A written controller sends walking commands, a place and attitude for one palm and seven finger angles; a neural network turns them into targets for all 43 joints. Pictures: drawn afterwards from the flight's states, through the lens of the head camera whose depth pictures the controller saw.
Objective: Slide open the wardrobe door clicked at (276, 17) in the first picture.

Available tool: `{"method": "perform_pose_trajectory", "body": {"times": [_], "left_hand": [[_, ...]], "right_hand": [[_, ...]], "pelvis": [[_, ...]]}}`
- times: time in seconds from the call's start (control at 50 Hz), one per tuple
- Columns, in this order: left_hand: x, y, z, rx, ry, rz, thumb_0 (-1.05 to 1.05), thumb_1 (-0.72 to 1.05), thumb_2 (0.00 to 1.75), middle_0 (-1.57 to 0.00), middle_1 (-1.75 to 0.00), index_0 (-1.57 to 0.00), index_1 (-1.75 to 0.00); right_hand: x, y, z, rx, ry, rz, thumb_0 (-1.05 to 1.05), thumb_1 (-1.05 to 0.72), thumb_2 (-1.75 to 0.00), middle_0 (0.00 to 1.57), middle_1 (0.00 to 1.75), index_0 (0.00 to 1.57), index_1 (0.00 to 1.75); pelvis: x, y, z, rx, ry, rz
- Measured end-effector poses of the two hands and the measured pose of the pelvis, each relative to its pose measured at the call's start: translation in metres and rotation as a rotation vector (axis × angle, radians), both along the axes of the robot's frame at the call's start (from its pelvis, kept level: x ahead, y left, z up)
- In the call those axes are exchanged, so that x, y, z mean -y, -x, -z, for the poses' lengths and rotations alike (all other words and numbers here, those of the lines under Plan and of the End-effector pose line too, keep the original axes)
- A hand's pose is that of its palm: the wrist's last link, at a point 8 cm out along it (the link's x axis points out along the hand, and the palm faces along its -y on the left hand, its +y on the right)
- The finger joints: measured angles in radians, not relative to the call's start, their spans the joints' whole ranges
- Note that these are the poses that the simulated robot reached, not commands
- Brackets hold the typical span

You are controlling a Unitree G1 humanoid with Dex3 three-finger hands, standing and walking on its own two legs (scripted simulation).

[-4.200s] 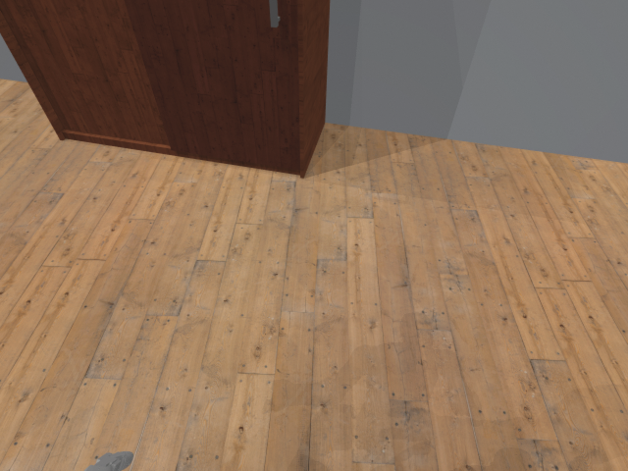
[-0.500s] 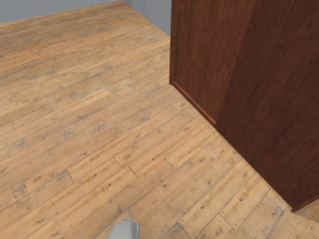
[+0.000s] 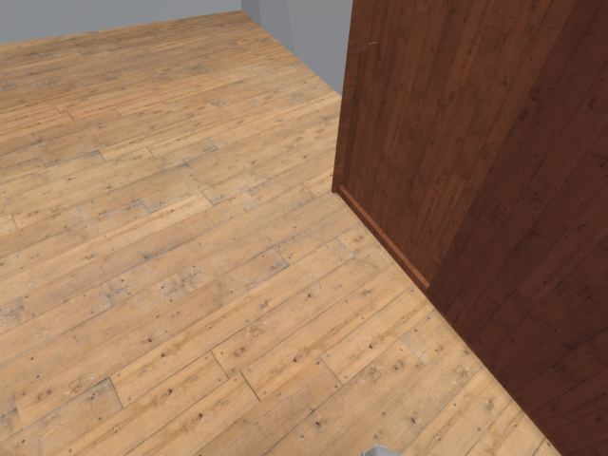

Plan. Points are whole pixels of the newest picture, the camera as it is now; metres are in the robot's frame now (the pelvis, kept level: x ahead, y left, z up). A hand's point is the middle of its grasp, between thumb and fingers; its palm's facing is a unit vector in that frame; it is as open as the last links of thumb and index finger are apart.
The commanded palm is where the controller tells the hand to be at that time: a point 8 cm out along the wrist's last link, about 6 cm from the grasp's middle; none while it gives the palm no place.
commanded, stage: turn to face it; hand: right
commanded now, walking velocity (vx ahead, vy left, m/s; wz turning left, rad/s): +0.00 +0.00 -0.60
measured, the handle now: out of the picture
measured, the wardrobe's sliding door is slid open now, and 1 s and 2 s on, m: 0.00 0.00 0.00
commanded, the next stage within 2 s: take the last steps up to it in 1.60 s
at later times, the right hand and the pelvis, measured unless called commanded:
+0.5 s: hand out of the picture +0.09 -0.25 -0.16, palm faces +0.31 +0.91 -0.27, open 7.4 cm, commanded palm none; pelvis +0.06 -0.02 +0.00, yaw -16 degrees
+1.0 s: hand out of the picture -0.02 -0.16 -0.16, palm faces +0.58 +0.77 -0.26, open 7.4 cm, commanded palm none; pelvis +0.05 +0.04 +0.00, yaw -36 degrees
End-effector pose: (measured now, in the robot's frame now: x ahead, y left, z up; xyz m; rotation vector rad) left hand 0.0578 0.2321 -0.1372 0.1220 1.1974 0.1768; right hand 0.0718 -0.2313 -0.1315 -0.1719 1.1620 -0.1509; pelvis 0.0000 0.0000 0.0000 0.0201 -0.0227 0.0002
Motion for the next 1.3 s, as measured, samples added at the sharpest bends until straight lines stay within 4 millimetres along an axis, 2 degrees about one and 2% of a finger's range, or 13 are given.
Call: {"method": "perform_pose_trajectory", "body": {"times": [0.12,0.18,0.3,0.42,0.52,0.64,0.76,0.88,1.0,1.1,1.14,1.2,1.3], "left_hand": [[0.024,-0.069,-0.001,0.011,-0.030,0.137,0.01,0.91,0.90,-0.20,-0.30,-0.20,-0.30],[0.035,-0.092,-0.001,0.035,-0.048,0.179,0.01,0.91,0.90,-0.20,-0.30,-0.20,-0.30],[0.043,-0.103,-0.012,0.000,-0.062,0.220,0.01,0.90,0.90,-0.20,-0.30,-0.20,-0.30],[0.037,-0.110,-0.014,-0.041,-0.054,0.260,0.01,0.90,0.90,-0.21,-0.30,-0.20,-0.30],[0.020,-0.120,-0.009,-0.054,-0.048,0.290,0.01,0.90,0.90,-0.21,-0.30,-0.20,-0.30],[-0.014,-0.143,0.010,-0.051,-0.033,0.340,0.01,0.90,0.90,-0.21,-0.30,-0.20,-0.30],[-0.028,-0.174,0.006,-0.034,-0.034,0.424,0.01,0.90,0.90,-0.20,-0.30,-0.20,-0.30],[-0.017,-0.197,-0.002,-0.033,-0.038,0.528,0.01,0.91,0.90,-0.20,-0.30,-0.20,-0.30],[0.026,-0.221,-0.008,-0.007,-0.057,0.671,0.01,0.91,0.90,-0.20,-0.30,-0.20,-0.30],[0.076,-0.235,-0.013,0.085,-0.074,0.792,0.01,0.91,0.90,-0.20,-0.30,-0.20,-0.30],[0.089,-0.234,-0.019,0.110,-0.073,0.823,0.01,0.90,0.90,-0.20,-0.30,-0.20,-0.30],[0.099,-0.228,-0.027,0.110,-0.082,0.855,0.01,0.90,0.90,-0.20,-0.30,-0.20,-0.30],[0.104,-0.220,-0.027,0.073,-0.076,0.892,0.01,0.90,0.90,-0.21,-0.30,-0.20,-0.30]], "right_hand": [[0.021,0.005,0.025,-0.037,-0.042,0.119,0.00,-0.92,-0.90,0.21,0.30,0.21,0.30],[0.035,0.014,0.034,-0.093,-0.044,0.163,0.00,-0.92,-0.90,0.21,0.30,0.21,0.30],[0.058,0.015,0.017,-0.112,-0.013,0.224,0.00,-0.91,-0.90,0.20,0.30,0.20,0.30],[0.068,0.008,-0.001,-0.067,0.033,0.280,0.00,-0.91,-0.90,0.20,0.30,0.20,0.30],[0.059,-0.002,-0.010,-0.019,0.064,0.309,0.00,-0.91,-0.90,0.20,0.30,0.20,0.30],[0.028,-0.009,-0.018,0.070,0.106,0.345,0.00,-0.91,-0.90,0.20,0.30,0.20,0.30],[-0.010,0.022,-0.027,0.050,0.102,0.418,0.00,-0.90,-0.90,0.21,0.30,0.21,0.30],[-0.034,0.061,-0.022,0.002,0.066,0.511,0.00,-0.90,-0.90,0.21,0.30,0.21,0.30],[-0.042,0.123,-0.006,-0.073,0.025,0.633,0.00,-0.90,-0.90,0.21,0.30,0.21,0.30],[-0.036,0.184,0.019,-0.146,-0.006,0.749,0.00,-0.90,-0.90,0.21,0.30,0.21,0.30],[-0.034,0.201,0.019,-0.182,-0.008,0.779,0.00,-0.90,-0.90,0.21,0.30,0.21,0.30],[-0.028,0.210,0.012,-0.176,-0.003,0.816,0.01,-0.91,-0.90,0.20,0.30,0.20,0.30],[-0.020,0.206,-0.002,-0.107,0.026,0.845,0.01,-0.91,-0.90,0.20,0.30,0.20,0.30]], "pelvis": [[0.019,-0.032,0.013,0.005,-0.015,0.082],[0.029,-0.039,0.017,0.001,-0.003,0.107],[0.036,-0.048,0.004,-0.021,-0.013,0.165],[0.029,-0.056,-0.003,-0.037,-0.017,0.236],[0.011,-0.060,-0.003,-0.040,-0.013,0.295],[-0.022,-0.064,0.009,-0.043,0.015,0.377],[-0.040,-0.063,0.001,-0.016,0.041,0.463],[-0.048,-0.061,-0.003,-0.015,0.061,0.549],[-0.042,-0.049,0.001,-0.029,0.047,0.630],[-0.027,-0.034,0.014,-0.035,0.025,0.697],[-0.025,-0.029,0.012,-0.030,0.015,0.713],[-0.023,-0.026,0.004,-0.023,-0.005,0.750],[-0.024,-0.024,-0.003,-0.023,-0.013,0.799]]}}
